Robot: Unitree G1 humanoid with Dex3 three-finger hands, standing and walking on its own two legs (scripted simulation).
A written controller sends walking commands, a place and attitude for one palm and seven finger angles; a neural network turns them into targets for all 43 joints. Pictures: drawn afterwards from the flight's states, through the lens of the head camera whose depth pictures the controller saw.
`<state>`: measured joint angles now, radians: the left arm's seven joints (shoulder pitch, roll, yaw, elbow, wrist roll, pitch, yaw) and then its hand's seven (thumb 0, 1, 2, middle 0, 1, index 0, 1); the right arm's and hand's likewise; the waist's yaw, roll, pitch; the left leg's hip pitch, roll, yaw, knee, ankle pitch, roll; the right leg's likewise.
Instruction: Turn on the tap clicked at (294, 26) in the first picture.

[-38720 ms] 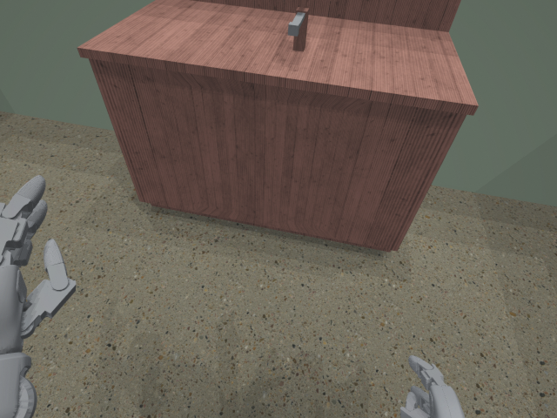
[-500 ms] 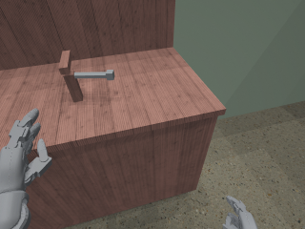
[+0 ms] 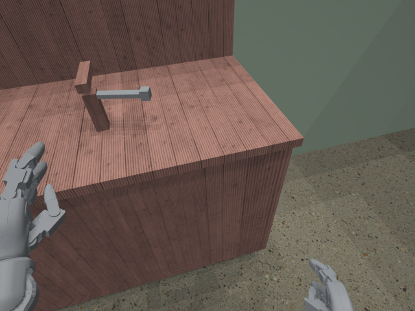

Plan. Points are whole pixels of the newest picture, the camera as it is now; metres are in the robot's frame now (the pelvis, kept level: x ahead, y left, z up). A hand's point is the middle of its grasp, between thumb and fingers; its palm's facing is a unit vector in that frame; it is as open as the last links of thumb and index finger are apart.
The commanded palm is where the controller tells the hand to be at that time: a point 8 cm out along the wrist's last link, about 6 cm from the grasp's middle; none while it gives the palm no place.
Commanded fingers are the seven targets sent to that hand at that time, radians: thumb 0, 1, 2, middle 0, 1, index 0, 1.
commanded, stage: step back with the hand held close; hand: left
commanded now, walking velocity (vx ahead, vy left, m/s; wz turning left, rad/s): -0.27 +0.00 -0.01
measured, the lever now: (145, 93) +0.60 +0.23 +0.13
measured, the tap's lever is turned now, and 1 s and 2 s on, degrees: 74 74 74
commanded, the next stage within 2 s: stop stepping back and stand still in 1.22 s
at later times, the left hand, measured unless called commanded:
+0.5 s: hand (28, 242) +0.17 +0.28 +0.15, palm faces +0.42 -0.81 -0.42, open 7.4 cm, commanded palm +0.11 +0.31 +0.17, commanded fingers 0.00 0.90 0.90 -0.20 -0.30 -0.20 -0.30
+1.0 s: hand (25, 285) +0.11 +0.24 +0.15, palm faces +0.37 -0.85 -0.38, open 7.4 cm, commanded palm +0.04 +0.30 +0.17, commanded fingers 0.00 0.90 0.90 -0.20 -0.30 -0.20 -0.30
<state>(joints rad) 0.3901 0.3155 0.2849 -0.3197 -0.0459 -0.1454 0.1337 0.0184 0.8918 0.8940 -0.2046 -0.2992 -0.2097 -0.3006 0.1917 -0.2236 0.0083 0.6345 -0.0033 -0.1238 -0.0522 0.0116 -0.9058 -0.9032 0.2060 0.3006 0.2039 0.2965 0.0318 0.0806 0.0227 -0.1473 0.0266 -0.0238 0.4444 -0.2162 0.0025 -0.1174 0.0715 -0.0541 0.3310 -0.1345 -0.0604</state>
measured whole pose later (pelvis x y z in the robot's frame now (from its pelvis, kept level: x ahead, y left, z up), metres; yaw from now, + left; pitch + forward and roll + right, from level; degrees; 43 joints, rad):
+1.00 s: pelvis -0.11 +0.02 -0.01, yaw +0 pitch +2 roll +0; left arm 0.44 0.34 0.28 -0.51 -0.02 -0.13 0.16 0.02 0.89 0.89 -0.20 -0.30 -0.21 -0.30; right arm 0.15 -0.18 -0.01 0.62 0.00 -0.06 -0.06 0.01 -0.91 -0.90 0.21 0.30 0.21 0.30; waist 0.01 -0.01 0.03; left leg -0.49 -0.02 0.00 0.83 -0.38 -0.02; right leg -0.29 0.05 0.02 0.52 -0.27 -0.05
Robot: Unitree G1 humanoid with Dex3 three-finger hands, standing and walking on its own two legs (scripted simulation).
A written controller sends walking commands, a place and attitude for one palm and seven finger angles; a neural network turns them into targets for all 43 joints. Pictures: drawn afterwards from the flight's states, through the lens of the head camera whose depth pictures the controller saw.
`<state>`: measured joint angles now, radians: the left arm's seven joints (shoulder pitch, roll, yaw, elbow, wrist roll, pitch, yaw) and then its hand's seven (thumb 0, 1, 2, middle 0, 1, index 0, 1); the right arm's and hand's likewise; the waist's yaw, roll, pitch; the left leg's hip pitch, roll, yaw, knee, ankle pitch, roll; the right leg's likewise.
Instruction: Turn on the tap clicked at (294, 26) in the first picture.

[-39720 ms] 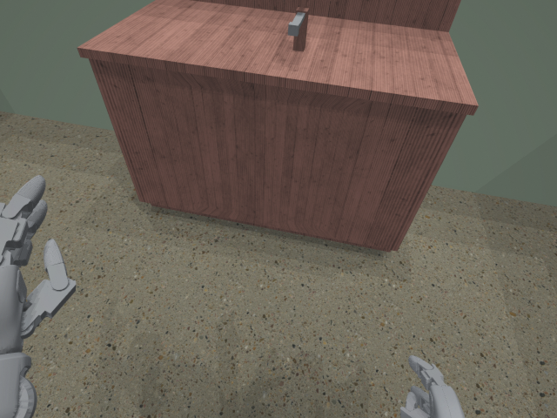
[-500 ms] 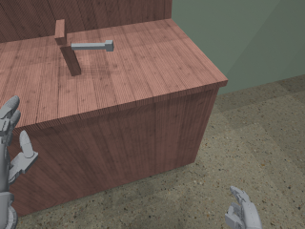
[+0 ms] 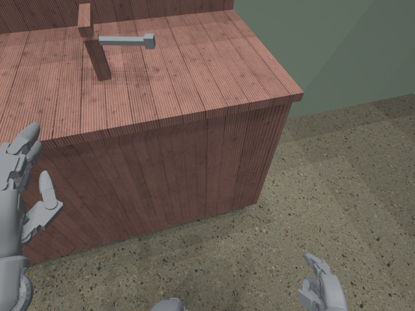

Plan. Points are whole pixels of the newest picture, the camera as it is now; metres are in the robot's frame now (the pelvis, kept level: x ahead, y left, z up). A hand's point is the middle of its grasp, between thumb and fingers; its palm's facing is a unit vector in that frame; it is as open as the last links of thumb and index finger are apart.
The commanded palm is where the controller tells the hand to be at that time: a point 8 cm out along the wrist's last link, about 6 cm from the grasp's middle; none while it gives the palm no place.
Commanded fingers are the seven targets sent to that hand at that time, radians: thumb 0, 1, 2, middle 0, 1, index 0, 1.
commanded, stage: step back with the hand held close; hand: left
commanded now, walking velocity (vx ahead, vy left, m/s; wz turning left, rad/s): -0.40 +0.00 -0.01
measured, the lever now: (149, 41) +0.72 +0.20 +0.14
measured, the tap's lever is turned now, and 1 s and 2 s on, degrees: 74 74 74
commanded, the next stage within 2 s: stop stepping back and stand still in 0.22 s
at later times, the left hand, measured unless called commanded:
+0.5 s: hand out of the picture +0.09 +0.21 +0.16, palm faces +0.40 -0.82 -0.41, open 7.4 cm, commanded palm +0.03 +0.25 +0.18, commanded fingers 0.00 0.90 0.90 -0.20 -0.30 -0.20 -0.30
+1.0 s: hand out of the picture +0.01 +0.21 +0.17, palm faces +0.51 -0.76 -0.41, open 7.4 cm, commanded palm -0.04 +0.24 +0.18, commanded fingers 0.00 0.90 0.90 -0.20 -0.30 -0.20 -0.30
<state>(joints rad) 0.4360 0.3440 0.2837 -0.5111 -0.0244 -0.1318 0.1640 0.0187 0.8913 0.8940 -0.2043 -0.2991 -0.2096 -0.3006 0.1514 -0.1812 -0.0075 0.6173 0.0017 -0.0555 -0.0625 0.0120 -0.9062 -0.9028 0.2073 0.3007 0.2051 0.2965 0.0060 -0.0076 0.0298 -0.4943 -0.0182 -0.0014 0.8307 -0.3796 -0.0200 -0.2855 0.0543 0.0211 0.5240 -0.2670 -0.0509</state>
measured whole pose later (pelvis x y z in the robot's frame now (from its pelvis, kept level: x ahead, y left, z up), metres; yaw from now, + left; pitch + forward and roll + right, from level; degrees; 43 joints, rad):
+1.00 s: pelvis -0.18 -0.05 -0.01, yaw +3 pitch -2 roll +2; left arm 0.46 0.36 0.35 -0.41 -0.03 -0.12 0.20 0.02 0.89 0.89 -0.20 -0.30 -0.21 -0.30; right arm 0.30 -0.20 -0.01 0.64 0.00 -0.14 -0.08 0.01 -0.91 -0.90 0.20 0.30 0.20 0.30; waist -0.02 0.01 -0.03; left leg -0.19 0.04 0.07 0.56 -0.33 -0.02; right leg -0.30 -0.01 -0.07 0.66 -0.38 0.00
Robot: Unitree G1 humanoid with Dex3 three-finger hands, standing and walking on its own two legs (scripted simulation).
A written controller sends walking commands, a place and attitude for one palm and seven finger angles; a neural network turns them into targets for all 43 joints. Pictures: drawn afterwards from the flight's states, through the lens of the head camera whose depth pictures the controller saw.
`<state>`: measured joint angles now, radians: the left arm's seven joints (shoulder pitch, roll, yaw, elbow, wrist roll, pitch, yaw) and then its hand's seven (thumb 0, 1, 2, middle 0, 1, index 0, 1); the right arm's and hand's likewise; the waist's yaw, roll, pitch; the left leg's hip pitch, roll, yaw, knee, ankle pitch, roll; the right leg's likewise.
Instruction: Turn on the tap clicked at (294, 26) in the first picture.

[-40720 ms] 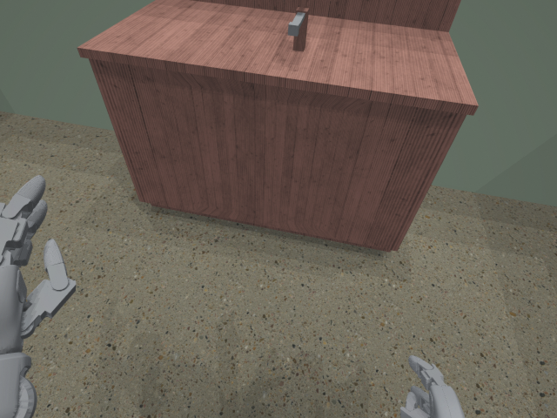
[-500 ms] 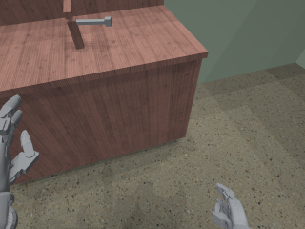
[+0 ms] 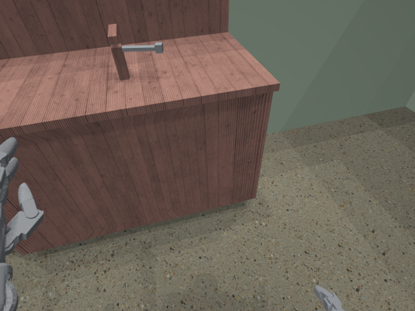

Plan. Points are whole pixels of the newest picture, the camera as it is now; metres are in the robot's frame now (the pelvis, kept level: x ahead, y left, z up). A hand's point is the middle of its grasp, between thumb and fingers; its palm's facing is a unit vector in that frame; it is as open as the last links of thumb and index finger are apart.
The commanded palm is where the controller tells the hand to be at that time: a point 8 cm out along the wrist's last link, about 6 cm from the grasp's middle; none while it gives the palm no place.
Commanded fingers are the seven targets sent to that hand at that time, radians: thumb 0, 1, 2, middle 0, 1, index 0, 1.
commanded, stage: stop stepping back and stand still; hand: left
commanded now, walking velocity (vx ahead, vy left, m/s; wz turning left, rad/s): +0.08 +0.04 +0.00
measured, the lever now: (159, 47) +0.91 +0.21 +0.15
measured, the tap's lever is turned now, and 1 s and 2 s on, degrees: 74 74 74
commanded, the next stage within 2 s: stand and check the lever's angle in 0.26 s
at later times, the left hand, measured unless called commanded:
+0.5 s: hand (51, 200) +0.24 +0.25 +0.17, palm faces +0.42 -0.82 -0.38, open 7.4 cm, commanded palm +0.18 +0.29 +0.19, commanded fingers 0.00 0.90 0.90 -0.20 -0.30 -0.20 -0.30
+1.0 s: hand (37, 195) +0.25 +0.28 +0.17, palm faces +0.41 -0.84 -0.36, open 7.4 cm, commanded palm +0.19 +0.31 +0.19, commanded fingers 0.00 0.90 0.90 -0.20 -0.30 -0.20 -0.30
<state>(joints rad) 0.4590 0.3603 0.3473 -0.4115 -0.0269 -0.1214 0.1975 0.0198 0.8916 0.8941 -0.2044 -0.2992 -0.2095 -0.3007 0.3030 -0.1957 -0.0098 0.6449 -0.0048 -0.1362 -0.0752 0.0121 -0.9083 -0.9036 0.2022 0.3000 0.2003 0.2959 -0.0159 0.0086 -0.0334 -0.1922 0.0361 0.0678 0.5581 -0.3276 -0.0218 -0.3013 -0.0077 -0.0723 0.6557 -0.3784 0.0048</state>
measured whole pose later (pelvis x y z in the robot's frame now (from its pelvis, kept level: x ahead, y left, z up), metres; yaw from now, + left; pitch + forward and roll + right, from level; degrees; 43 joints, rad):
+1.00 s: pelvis +0.03 +0.04 +0.02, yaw -1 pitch +0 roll -1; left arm 0.46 0.33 0.31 -0.46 -0.05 -0.11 0.18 0.02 0.89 0.89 -0.20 -0.30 -0.21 -0.30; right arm 0.20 -0.20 0.02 0.59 -0.01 -0.09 -0.07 0.01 -0.91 -0.90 0.21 0.30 0.20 0.30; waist 0.01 0.02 0.03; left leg -0.21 0.01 0.09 0.46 -0.24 0.03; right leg -0.19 0.02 -0.06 0.42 -0.22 -0.02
